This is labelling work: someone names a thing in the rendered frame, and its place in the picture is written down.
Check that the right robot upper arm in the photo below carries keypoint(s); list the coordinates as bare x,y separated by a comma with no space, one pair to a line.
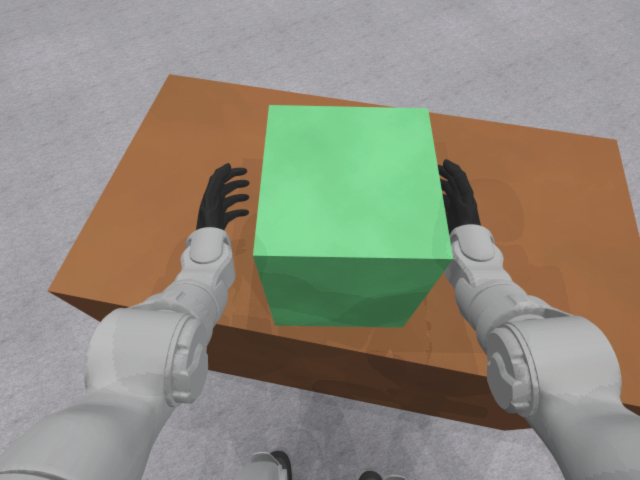
560,375

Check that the right robot forearm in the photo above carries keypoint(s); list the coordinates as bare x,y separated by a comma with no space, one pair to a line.
485,293

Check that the right robot hand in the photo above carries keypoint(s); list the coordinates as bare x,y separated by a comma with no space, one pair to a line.
460,204

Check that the left robot hand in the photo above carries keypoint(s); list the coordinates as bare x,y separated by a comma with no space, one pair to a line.
214,204

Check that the carton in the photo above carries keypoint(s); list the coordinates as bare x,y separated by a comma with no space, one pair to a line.
351,226

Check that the left robot forearm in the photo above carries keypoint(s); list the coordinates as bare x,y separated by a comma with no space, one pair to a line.
201,288

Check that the robot left foot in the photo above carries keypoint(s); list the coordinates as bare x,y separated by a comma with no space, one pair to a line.
283,460

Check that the pedestal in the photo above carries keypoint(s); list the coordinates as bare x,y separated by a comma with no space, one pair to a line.
557,205

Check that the left robot shin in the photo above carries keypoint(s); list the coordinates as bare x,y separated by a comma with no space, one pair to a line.
263,456

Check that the left robot upper arm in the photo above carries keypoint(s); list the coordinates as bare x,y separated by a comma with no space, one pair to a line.
141,366

